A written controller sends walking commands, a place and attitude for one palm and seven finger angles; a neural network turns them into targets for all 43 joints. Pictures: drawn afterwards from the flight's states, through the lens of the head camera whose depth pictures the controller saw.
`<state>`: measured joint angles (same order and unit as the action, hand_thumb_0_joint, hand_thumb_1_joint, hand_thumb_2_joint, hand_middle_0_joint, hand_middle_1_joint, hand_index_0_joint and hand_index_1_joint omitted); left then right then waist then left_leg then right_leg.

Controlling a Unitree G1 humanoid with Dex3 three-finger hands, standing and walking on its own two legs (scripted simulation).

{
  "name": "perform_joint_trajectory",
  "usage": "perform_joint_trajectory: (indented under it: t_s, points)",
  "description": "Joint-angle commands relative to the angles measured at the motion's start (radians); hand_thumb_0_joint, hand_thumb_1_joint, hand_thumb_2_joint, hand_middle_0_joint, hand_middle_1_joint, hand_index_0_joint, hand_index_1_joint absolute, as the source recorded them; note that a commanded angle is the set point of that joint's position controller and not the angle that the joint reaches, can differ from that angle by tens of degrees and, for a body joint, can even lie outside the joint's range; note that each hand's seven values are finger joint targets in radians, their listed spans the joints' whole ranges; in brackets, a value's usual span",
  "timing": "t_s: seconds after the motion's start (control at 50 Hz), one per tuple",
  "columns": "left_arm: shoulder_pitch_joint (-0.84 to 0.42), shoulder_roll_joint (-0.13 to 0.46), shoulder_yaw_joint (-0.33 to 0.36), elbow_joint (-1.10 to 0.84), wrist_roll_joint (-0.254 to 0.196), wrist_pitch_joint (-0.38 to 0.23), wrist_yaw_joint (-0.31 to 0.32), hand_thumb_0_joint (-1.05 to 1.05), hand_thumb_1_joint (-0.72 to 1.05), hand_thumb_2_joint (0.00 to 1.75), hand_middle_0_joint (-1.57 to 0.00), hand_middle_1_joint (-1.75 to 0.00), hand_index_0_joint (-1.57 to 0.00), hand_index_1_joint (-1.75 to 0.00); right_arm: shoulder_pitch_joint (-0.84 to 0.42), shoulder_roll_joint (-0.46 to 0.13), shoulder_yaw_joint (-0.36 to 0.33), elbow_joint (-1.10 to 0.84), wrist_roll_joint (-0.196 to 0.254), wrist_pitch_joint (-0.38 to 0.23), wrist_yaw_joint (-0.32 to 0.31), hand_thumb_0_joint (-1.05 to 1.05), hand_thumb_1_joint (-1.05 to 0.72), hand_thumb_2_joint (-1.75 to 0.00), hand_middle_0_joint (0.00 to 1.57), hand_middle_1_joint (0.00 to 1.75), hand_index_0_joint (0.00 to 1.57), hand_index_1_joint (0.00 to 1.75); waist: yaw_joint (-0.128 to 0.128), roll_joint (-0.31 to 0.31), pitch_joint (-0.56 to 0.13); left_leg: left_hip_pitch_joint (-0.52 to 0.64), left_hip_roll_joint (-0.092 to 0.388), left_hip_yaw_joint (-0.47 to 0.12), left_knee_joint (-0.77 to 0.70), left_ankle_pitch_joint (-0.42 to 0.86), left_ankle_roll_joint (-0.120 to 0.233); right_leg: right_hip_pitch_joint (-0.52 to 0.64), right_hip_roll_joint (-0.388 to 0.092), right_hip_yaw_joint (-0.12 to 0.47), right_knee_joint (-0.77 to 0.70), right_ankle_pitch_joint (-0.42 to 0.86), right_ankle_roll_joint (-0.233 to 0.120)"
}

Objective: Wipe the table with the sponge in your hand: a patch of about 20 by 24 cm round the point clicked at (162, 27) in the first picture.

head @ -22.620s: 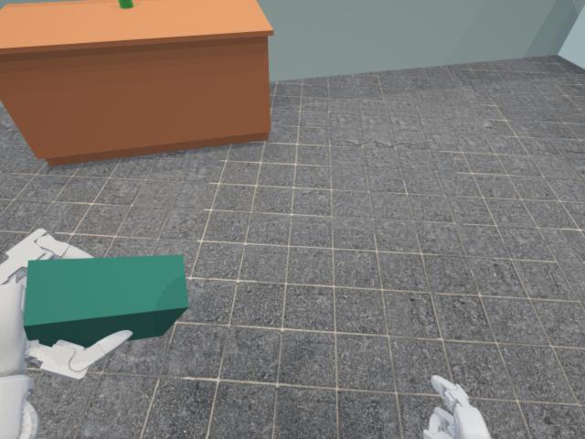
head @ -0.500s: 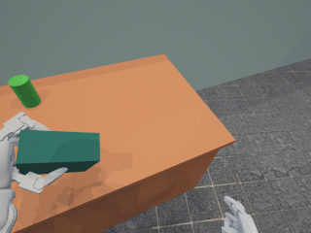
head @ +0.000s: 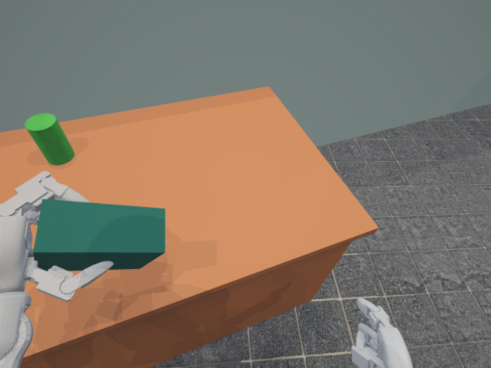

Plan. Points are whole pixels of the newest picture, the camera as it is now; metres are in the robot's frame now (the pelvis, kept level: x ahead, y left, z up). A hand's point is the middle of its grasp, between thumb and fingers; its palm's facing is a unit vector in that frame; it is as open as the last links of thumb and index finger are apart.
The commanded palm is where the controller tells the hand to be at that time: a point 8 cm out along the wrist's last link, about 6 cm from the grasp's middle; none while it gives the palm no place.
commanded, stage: come to a stop and stand still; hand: left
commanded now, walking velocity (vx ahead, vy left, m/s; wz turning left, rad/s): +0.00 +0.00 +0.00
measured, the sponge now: (118, 240) +0.24 +0.20 +0.11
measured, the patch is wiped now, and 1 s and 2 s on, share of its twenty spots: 0.00 0.00 0.00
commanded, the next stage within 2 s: look again from close up in 1.08 s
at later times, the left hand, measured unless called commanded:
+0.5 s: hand (36, 268) +0.19 +0.27 +0.14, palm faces +0.43 -0.79 -0.44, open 10.0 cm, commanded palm +0.13 +0.28 +0.17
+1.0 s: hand (31, 297) +0.15 +0.25 +0.15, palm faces +0.44 -0.83 -0.35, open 10.0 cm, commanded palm +0.09 +0.27 +0.17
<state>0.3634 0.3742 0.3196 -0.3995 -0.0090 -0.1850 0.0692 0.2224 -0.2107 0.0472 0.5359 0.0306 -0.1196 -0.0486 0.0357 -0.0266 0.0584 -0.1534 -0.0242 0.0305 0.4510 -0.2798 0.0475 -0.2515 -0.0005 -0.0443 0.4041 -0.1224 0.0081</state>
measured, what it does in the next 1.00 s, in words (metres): stands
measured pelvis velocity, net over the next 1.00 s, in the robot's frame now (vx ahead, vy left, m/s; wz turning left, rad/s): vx -0.05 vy -0.02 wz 0.08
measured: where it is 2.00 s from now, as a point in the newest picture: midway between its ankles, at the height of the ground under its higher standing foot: outside the picture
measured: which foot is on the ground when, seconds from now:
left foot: down 0.00-1.00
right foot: down 0.00-1.00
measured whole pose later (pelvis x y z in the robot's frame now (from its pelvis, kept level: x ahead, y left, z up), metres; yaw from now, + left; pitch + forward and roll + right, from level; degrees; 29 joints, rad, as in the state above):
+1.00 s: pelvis -0.05 -0.02 -0.01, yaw +5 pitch -2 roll +0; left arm 0.39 0.40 0.33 -0.40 -0.06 -0.28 0.11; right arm 0.25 -0.22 0.03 0.62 0.03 -0.22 0.04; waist 0.04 -0.04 0.06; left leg -0.27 -0.05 -0.04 0.54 -0.24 0.03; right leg -0.32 -0.01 -0.05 0.48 -0.14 -0.01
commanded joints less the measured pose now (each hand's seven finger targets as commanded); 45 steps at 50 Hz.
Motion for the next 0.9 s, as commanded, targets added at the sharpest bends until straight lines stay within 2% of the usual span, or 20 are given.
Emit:
perform_joint_trajectory:
  t_s: [0.0, 0.02, 0.04, 0.06, 0.14, 0.16, 0.2, 0.24, 0.26, 0.28, 0.34, 0.36, 0.38, 0.46, 0.54, 0.64, 0.74, 0.8, 0.86, 0.88]
  points:
    - [-0.529, 0.403, 0.328, -0.170, 0.040, -0.152, 0.035, 0.00, 0.10, 1.30, -1.20, -1.60, -1.20, -1.60, -0.060, -0.087, -0.011, -0.097, -0.018, -0.087, 0.005, 0.00, -0.90, -0.90, 0.20, 0.30, 0.20, 0.30, -0.014, 0.094, -0.114, -0.201, 0.145, -0.156, -0.116, 0.097, -0.010, 0.051, -0.046, 0.033, 0.086, -0.242, -0.020]
    - [-0.406, 0.425, 0.344, -0.077, 0.003, -0.140, 0.038, 0.00, 0.10, 1.30, -1.20, -1.60, -1.20, -1.60, -0.071, -0.149, -0.046, -0.089, -0.027, -0.088, 0.013, 0.00, -0.90, -0.90, 0.20, 0.30, 0.20, 0.30, 0.011, 0.046, -0.121, -0.169, 0.089, -0.089, -0.072, 0.098, -0.017, 0.053, -0.031, 0.078, 0.015, -0.108, -0.042]
    - [-0.297, 0.412, 0.330, -0.084, -0.017, -0.157, 0.027, 0.00, 0.10, 1.30, -1.20, -1.60, -1.20, -1.60, -0.041, -0.164, -0.068, -0.110, -0.041, -0.100, 0.027, 0.00, -0.90, -0.90, 0.20, 0.30, 0.20, 0.30, 0.007, 0.010, -0.149, -0.150, 0.062, -0.077, 0.004, 0.131, -0.020, 0.043, -0.061, 0.138, -0.008, 0.010, -0.063]
    - [-0.166, 0.360, 0.309, -0.027, -0.040, -0.146, 0.012, 0.00, 0.10, 1.30, -1.20, -1.60, -1.20, -1.60, -0.066, -0.175, -0.064, -0.107, -0.049, -0.099, 0.047, 0.00, -0.90, -0.90, 0.20, 0.30, 0.20, 0.30, 0.001, 0.096, -0.202, -0.090, 0.060, -0.075, 0.005, 0.185, -0.046, 0.026, -0.069, 0.145, 0.024, 0.061, -0.074]
    - [0.087, 0.187, 0.144, -0.167, -0.095, -0.175, 0.005, 0.00, 0.10, 1.30, -1.20, -1.60, -1.20, -1.60, -0.008, -0.167, -0.082, -0.104, -0.012, -0.127, 0.096, 0.00, -0.90, -0.90, 0.20, 0.30, 0.20, 0.30, 0.021, 0.054, -0.211, -0.087, 0.060, -0.086, 0.010, 0.240, -0.025, 0.046, -0.092, 0.126, 0.031, 0.139, -0.063]
    - [0.113, 0.157, 0.118, -0.146, -0.103, -0.167, 0.011, 0.00, 0.10, 1.30, -1.20, -1.60, -1.20, -1.60, -0.029, -0.166, -0.077, -0.090, -0.003, -0.131, 0.101, 0.00, -0.90, -0.90, 0.20, 0.30, 0.20, 0.30, 0.017, 0.098, -0.220, -0.043, 0.068, -0.090, -0.010, 0.289, -0.029, 0.035, -0.076, 0.107, 0.053, 0.159, -0.057]
    - [0.077, 0.217, 0.168, -0.185, -0.090, -0.165, 0.035, 0.00, 0.10, 1.30, -1.20, -1.60, -1.20, -1.60, -0.002, -0.177, -0.097, -0.090, -0.003, -0.133, 0.091, 0.00, -0.90, -0.90, 0.20, 0.30, 0.20, 0.30, 0.018, 0.007, -0.240, -0.062, 0.075, -0.097, -0.017, 0.349, -0.049, 0.076, -0.073, 0.073, 0.062, 0.214, -0.034]
    - [0.039, 0.271, 0.226, -0.178, -0.085, -0.167, 0.055, 0.00, 0.10, 1.30, -1.20, -1.60, -1.20, -1.60, -0.010, -0.179, -0.101, -0.079, -0.006, -0.129, 0.075, 0.00, -0.90, -0.90, 0.20, 0.30, 0.20, 0.30, 0.014, -0.086, -0.234, -0.092, 0.066, -0.101, -0.019, 0.284, -0.052, 0.102, -0.078, 0.079, 0.051, 0.210, -0.028]
    - [-0.008, 0.362, 0.293, -0.218, -0.072, -0.171, 0.069, 0.00, 0.10, 1.30, -1.20, -1.60, -1.20, -1.60, -0.019, -0.192, -0.099, -0.077, -0.008, -0.121, 0.067, 0.00, -0.90, -0.90, 0.20, 0.30, 0.20, 0.30, 0.010, -0.047, -0.256, -0.085, 0.063, -0.107, -0.021, 0.258, -0.043, 0.116, -0.073, 0.100, 0.067, 0.208, -0.029]
    - [-0.006, 0.317, 0.262, -0.208, -0.074, -0.175, 0.067, 0.00, 0.10, 1.30, -1.20, -1.60, -1.20, -1.60, -0.007, -0.171, -0.094, -0.068, -0.015, -0.113, 0.059, 0.00, -0.90, -0.90, 0.20, 0.30, 0.20, 0.30, 0.007, -0.054, -0.259, -0.109, 0.063, -0.105, -0.024, 0.261, -0.049, 0.146, -0.084, 0.072, 0.076, 0.215, -0.026]
    - [-0.054, 0.337, 0.247, -0.260, -0.072, -0.173, 0.079, 0.00, 0.10, 1.30, -1.20, -1.60, -1.20, -1.60, -0.012, -0.174, -0.089, -0.067, -0.020, -0.116, 0.051, 0.00, -0.90, -0.90, 0.20, 0.30, 0.20, 0.30, 0.014, 0.055, -0.246, -0.146, 0.048, -0.107, -0.008, 0.206, -0.041, 0.163, -0.095, 0.087, 0.085, 0.208, -0.030]
    - [-0.092, 0.381, 0.264, -0.326, -0.066, -0.169, 0.084, 0.00, 0.10, 1.30, -1.20, -1.60, -1.20, -1.60, -0.030, -0.188, -0.089, -0.073, -0.017, -0.118, 0.051, 0.00, -0.90, -0.90, 0.20, 0.30, 0.20, 0.30, 0.011, 0.127, -0.275, -0.131, 0.052, -0.117, -0.003, 0.222, -0.037, 0.175, -0.089, 0.100, 0.110, 0.227, -0.034]
    - [-0.071, 0.329, 0.215, -0.332, -0.067, -0.167, 0.082, 0.00, 0.10, 1.30, -1.20, -1.60, -1.20, -1.60, -0.011, -0.168, -0.083, -0.065, -0.016, -0.124, 0.052, 0.00, -0.90, -0.90, 0.20, 0.30, 0.20, 0.30, 0.014, 0.158, -0.274, -0.139, 0.054, -0.111, 0.003, 0.250, -0.042, 0.184, -0.098, 0.073, 0.116, 0.237, -0.030]
    - [-0.011, 0.296, 0.173, -0.373, -0.067, -0.160, 0.089, 0.00, 0.10, 1.30, -1.20, -1.60, -1.20, -1.60, 0.001, -0.184, -0.081, -0.068, -0.010, -0.157, 0.073, 0.00, -0.90, -0.90, 0.20, 0.30, 0.20, 0.30, 0.019, 0.201, -0.269, -0.116, 0.049, -0.128, 0.024, 0.329, -0.051, 0.148, -0.085, 0.080, 0.139, 0.244, -0.038]
    - [-0.028, 0.238, 0.151, -0.260, -0.075, -0.162, 0.086, 0.00, 0.10, 1.30, -1.20, -1.60, -1.20, -1.60, 0.007, -0.182, -0.094, -0.058, -0.010, -0.148, 0.078, 0.00, -0.90, -0.90, 0.20, 0.30, 0.20, 0.30, 0.014, 0.065, -0.178, -0.159, 0.056, -0.136, -0.014, 0.192, -0.063, 0.086, -0.087, 0.069, 0.094, 0.132, -0.032]
    - [-0.085, 0.215, 0.152, -0.096, -0.086, -0.153, 0.074, 0.00, 0.10, 1.30, -1.20, -1.60, -1.20, -1.60, -0.019, -0.173, -0.098, -0.069, 0.002, -0.119, 0.069, 0.00, -0.90, -0.90, 0.20, 0.30, 0.20, 0.30, 0.008, -0.008, -0.121, -0.200, 0.069, -0.146, -0.078, 0.005, -0.049, 0.065, -0.081, 0.075, 0.040, -0.002, -0.021]
    - [-0.141, 0.186, 0.098, -0.145, -0.078, -0.163, 0.060, 0.00, 0.10, 1.30, -1.20, -1.60, -1.20, -1.60, -0.058, -0.164, -0.088, -0.089, 0.008, -0.123, 0.077, 0.00, -0.90, -0.90, 0.20, 0.30, 0.20, 0.30, 0.007, 0.047, -0.098, -0.256, 0.079, -0.173, -0.121, -0.159, -0.013, 0.087, -0.066, 0.083, 0.021, -0.118, -0.012]
    - [-0.167, 0.202, 0.102, -0.230, -0.063, -0.176, 0.063, 0.00, 0.10, 1.30, -1.20, -1.60, -1.20, -1.60, -0.074, -0.165, -0.086, -0.095, 0.006, -0.140, 0.080, 0.00, -0.90, -0.90, 0.20, 0.30, 0.20, 0.30, 0.006, 0.133, -0.121, -0.322, 0.088, -0.202, -0.148, -0.217, 0.003, 0.175, -0.051, 0.077, 0.068, -0.081, -0.007]
    - [-0.140, 0.256, 0.154, -0.257, -0.062, -0.172, 0.072, 0.00, 0.10, 1.30, -1.20, -1.60, -1.20, -1.60, -0.078, -0.169, -0.089, -0.084, 0.004, -0.153, 0.083, 0.00, -0.90, -0.90, 0.20, 0.30, 0.20, 0.30, 0.002, 0.141, -0.136, -0.314, 0.081, -0.205, -0.132, -0.210, 0.010, 0.177, -0.057, 0.100, 0.060, -0.081, -0.010]
    - [-0.126, 0.217, 0.132, -0.258, -0.065, -0.172, 0.070, 0.00, 0.10, 1.30, -1.20, -1.60, -1.20, -1.60, -0.068, -0.147, -0.084, -0.078, 0.002, -0.154, 0.083, 0.00, -0.90, -0.90, 0.20, 0.30, 0.20, 0.30, 0.001, 0.131, -0.136, -0.314, 0.079, -0.202, -0.129, -0.205, 0.005, 0.176, -0.065, 0.091, 0.052, -0.086, -0.011]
